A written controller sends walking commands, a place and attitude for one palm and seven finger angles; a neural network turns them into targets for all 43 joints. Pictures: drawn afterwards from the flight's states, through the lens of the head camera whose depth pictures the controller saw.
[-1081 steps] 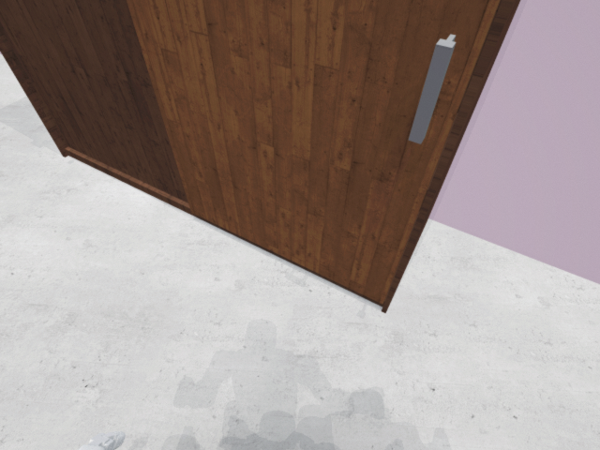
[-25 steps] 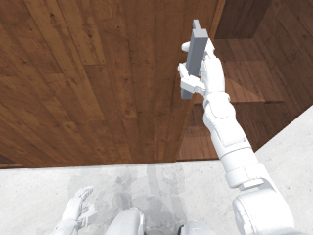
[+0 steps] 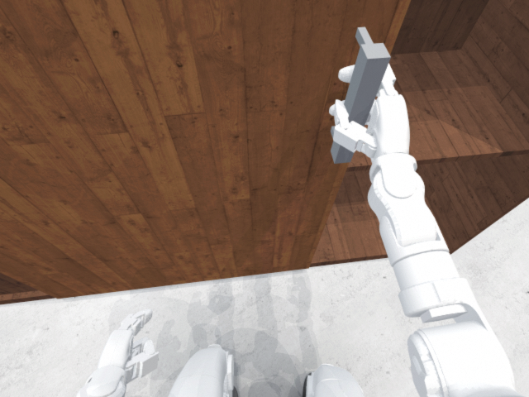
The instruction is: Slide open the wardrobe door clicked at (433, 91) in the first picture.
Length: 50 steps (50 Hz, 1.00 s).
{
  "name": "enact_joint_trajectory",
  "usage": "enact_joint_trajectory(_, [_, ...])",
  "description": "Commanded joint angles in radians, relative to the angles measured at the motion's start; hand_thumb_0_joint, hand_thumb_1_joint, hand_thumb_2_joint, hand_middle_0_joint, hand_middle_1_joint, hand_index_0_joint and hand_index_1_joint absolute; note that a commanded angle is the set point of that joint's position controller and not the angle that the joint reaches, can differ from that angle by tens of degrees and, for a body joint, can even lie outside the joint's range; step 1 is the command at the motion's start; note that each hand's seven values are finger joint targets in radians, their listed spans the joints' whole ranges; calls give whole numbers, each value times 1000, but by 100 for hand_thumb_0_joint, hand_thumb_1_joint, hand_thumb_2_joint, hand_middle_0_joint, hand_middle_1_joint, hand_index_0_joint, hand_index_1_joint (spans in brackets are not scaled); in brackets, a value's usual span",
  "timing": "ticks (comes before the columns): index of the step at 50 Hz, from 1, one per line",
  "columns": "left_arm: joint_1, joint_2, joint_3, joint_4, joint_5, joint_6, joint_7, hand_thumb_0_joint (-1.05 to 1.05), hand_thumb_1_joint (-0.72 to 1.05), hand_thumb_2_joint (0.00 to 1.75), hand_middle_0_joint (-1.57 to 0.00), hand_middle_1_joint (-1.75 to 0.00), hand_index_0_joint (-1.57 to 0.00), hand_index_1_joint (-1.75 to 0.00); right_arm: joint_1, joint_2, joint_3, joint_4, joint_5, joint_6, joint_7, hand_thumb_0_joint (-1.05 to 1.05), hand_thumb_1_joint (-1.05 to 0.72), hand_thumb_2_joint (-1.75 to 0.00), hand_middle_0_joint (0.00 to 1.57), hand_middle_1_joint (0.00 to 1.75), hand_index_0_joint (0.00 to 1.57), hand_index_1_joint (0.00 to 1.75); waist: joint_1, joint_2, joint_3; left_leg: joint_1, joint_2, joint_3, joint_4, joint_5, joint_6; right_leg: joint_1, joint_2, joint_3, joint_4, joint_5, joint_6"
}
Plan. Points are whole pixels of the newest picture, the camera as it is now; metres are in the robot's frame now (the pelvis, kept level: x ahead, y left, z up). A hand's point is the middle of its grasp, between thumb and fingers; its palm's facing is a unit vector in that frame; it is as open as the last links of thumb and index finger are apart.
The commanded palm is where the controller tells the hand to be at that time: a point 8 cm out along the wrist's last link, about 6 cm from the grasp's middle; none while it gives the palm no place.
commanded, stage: step sideways, sliding the door along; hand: right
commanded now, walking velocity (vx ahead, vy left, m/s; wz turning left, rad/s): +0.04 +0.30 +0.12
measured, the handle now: (350, 102) +0.49 -0.14 +0.13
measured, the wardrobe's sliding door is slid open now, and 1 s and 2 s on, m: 0.57 0.62 0.62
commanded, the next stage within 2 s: stop walking and hold the door there in 0.40 s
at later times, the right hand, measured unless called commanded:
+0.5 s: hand (294, 123) +0.44 -0.05 +0.14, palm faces +0.37 +0.93 -0.04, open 6.9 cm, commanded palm +0.40 -0.08 +0.13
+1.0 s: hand (299, 125) +0.44 -0.06 +0.14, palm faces +0.40 +0.90 -0.19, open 6.5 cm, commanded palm +0.39 -0.08 +0.13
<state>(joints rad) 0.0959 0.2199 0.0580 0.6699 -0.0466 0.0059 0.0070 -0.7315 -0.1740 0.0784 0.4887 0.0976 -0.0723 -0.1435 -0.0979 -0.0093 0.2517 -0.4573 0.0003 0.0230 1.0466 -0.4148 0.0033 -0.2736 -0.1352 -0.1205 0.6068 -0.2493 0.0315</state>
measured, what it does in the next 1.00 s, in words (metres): steps to the left: left foot, then right foot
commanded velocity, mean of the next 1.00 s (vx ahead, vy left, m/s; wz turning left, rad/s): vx -0.05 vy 0.01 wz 0.04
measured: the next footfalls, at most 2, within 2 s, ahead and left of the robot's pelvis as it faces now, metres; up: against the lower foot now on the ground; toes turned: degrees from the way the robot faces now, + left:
left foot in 0.20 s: +0.09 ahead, +0.31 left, +0.00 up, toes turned +4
right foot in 0.36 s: +0.07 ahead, +0.00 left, +0.00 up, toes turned -8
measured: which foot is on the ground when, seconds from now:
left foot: up 0.00-0.18, down 0.20-1.00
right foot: down 0.00-0.20, up 0.22-0.34, down 0.36-0.60, up 0.62-0.78, down 0.80-1.00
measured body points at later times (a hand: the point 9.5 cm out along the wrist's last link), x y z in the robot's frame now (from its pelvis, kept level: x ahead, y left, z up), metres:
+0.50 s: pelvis +0.03 +0.17 +0.01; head +0.11 +0.16 +0.45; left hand +0.22 +0.39 -0.10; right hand +0.41 -0.10 +0.15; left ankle +0.04 +0.29 -0.69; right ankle +0.03 +0.01 -0.73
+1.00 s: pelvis +0.04 +0.19 +0.01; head +0.05 +0.19 +0.46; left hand +0.18 +0.47 -0.08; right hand +0.41 -0.10 +0.15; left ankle +0.05 +0.31 -0.73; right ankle +0.08 +0.08 -0.73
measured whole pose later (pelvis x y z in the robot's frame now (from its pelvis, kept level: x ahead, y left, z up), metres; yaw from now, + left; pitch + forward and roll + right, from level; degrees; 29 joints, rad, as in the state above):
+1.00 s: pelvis +0.04 +0.19 +0.01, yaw +5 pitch -2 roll -1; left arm 0.18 0.27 0.01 0.63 -0.04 -0.04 0.08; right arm -0.40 -0.41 -0.32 0.49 0.06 -0.06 -0.16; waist 0.00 0.01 0.07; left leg -0.26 0.00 -0.01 0.55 -0.25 0.00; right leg -0.25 -0.06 -0.17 0.51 -0.22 -0.01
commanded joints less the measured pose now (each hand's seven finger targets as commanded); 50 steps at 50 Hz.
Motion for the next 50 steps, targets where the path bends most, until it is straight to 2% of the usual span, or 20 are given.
enact_joint_trajectory(1, [-40, 135, 38, -139, -2, -40, -16, 0, 90, 90, -20, -30, -20, -30, -560, 180, 216, -390, -37, -126, 109, 0, -90, -90, 45, 140, 45, 140, 127, -230, -526, -113, 88, -55, 17, 0, -10, 406, -342, 158, -152, 543, -183])
enact_joint_trajectory(7, [-60, 112, 20, -206, -23, -46, 0, 0, 90, 90, -20, -30, -20, -30, -473, 151, 175, -440, -28, -120, 100, 0, -90, -90, 45, 140, 45, 140, 124, -212, -568, 270, 2, 74, -413, 157, -17, 229, -235, 52, -10, 352, -90])
enact_joint_trajectory(9, [-68, 69, 1, -201, -40, -62, 13, 0, 90, 90, -20, -30, -20, -30, -466, 96, 153, -464, -49, -111, 83, 0, -90, -90, 45, 140, 45, 140, 122, 14, -568, 354, 59, 15, -615, 488, 1, 144, -71, -14, 179, 107, -28])
enact_joint_trajectory(11, [-54, 63, 17, -168, -16, -65, 38, 0, 90, 90, -20, -30, -20, -30, -351, 24, 81, -355, -48, -93, 62, 0, -90, -90, 45, 140, 45, 140, 96, 431, -573, 446, 249, -299, -603, 902, 132, -150, 93, 21, 442, -389, 18])
enact_joint_trajectory(12, [-67, 79, 27, -164, -7, -76, 44, 0, 90, 90, -20, -30, -20, -30, -376, 17, 83, -416, -43, -86, 64, 0, -90, -90, 45, 140, 45, 140, 86, 473, -562, 463, 284, -395, -582, 1001, 177, -182, 94, 87, 525, -437, 9])
enact_joint_trajectory(14, [-66, 62, -2, -119, -8, -101, 47, 0, 90, 90, -20, -30, -20, -30, -425, 87, 134, -540, -27, -101, 47, 0, -90, -90, 45, 140, 45, 140, 132, 230, -599, 588, 270, -259, -456, 1191, 167, -147, 66, 93, 224, -354, -9])
enact_joint_trajectory(16, [-53, 68, 6, -122, -7, -95, 53, 0, 90, 90, -20, -30, -20, -30, -374, 82, 126, -540, -31, -116, 43, 0, -90, -90, 45, 140, 45, 140, 139, 181, -655, 527, 176, -104, -307, 1112, 76, 127, 51, 6, -207, 121, -15])
enact_joint_trajectory(17, [-61, 101, 31, -153, -9, -94, 50, 0, 90, 90, -20, -30, -20, -30, -363, 85, 131, -576, -18, -119, 52, 0, -90, -90, 45, 140, 45, 140, 120, 58, -687, 271, 124, -71, -254, 832, 9, 412, -106, 103, -183, 582, -70])
enact_joint_trajectory(18, [-58, 134, 47, -173, -15, -96, 27, 0, 90, 90, -20, -30, -20, -30, -375, 123, 160, -600, -11, -116, 65, 0, -90, -90, 45, 140, 45, 140, 110, -126, -715, 48, 64, -42, -189, 184, -29, 564, -302, 288, -106, 972, -173])
enact_joint_trajectory(20, [-50, 95, 23, -177, -9, -98, -9, 0, 90, 90, -20, -30, -20, -30, -337, 200, 211, -546, -27, -111, 80, 0, -90, -90, 45, 140, 45, 140, 129, -256, -623, -24, 33, -53, -53, -115, -17, 512, -307, 249, -127, 882, -226])
enact_joint_trajectory(25, [-36, 111, 12, -184, -9, -145, 0, 0, 90, 90, -20, -30, -20, -30, -314, 133, 171, -625, -30, -85, 54, 0, -90, -90, 45, 140, 45, 140, 137, -282, -565, 91, 12, 44, -373, 92, -10, 497, -194, 72, -62, 817, -118])
enact_joint_trajectory(26, [27, 217, 40, -97, -2, -111, 30, 0, 90, 90, -20, -30, -20, -30, -109, -668, -591, -231, -70, -89, -6, 0, -90, -90, 45, 140, 45, 140, 86, -241, -573, 108, 3, 44, -444, 168, -23, 454, -189, 27, -50, 759, -94])
enact_joint_trajectory(28, [1, 143, 2, -180, -13, -94, 28, 0, 90, 90, -20, -30, -20, -30, -138, -376, -302, -411, -85, -103, 37, 0, -90, -90, 45, 140, 45, 140, 110, -35, -611, 435, 115, -84, -592, 851, 22, 204, -50, -29, 195, 455, -23])
enact_joint_trajectory(29, [2, 130, -1, -169, -3, -101, 47, 0, 90, 90, -20, -30, -20, -30, -93, -488, -402, -344, -87, -103, 25, 0, -90, -90, 45, 140, 45, 140, 125, 61, -592, 538, 234, -217, -546, 1218, 79, 7, 48, -41, 234, 64, 14])
enact_joint_trajectory(31, [-13, 117, -10, -169, -13, -107, 57, 0, 90, 90, -20, -30, -20, -30, -3, -419, -379, -303, -58, -87, 26, 0, -90, -90, 45, 140, 45, 140, 74, 186, -535, 576, 332, -339, -523, 1369, 136, -173, 83, 68, 298, -345, 14])
enact_joint_trajectory(37, [-29, 134, -13, -156, 0, -90, 85, 0, 90, 90, -20, -30, -20, -30, 11, -461, -445, -347, -70, -98, -6, 0, -90, -90, 45, 140, 45, 140, 89, 181, -626, 561, 235, -158, -448, 1189, 58, 62, 106, -1, -144, 86, 4])
enact_joint_trajectory(40, [-15, 176, 10, -164, -13, -77, 73, 0, 90, 90, -20, -30, -20, -30, 20, -406, -379, -355, -67, -109, 4, 0, -90, -90, 45, 140, 45, 140, 82, 47, -604, 340, 147, -145, -515, 801, 4, 269, -43, 65, -109, 573, -47])
enact_joint_trajectory(41, [-5, 175, 8, -167, -11, -76, 67, 0, 90, 90, -20, -30, -20, -30, 68, -331, -317, -314, -67, -105, 16, 0, -90, -90, 45, 140, 45, 140, 90, 22, -584, 291, 120, -143, -532, 686, 6, 292, -57, 79, -104, 579, -52])
enact_joint_trajectory(45, [-11, 172, -11, -167, 6, -79, 76, 0, 90, 90, -20, -30, -20, -30, 51, -394, -351, -344, -71, -113, 1, 0, -90, -90, 45, 140, 45, 140, 90, -218, -543, 205, 44, -38, -481, 192, 4, 283, -127, 124, -197, 507, -90])
enact_joint_trajectory(50, [18, 177, -20, -154, 6, -89, 91, 0, 90, 90, -20, -30, -20, -30, 33, -381, -333, -251, -66, -98, -2, 0, -90, -90, 45, 140, 45, 140, 92, -152, -453, 249, 41, -64, -558, 233, 7, 103, -77, 83, -246, 48, -69])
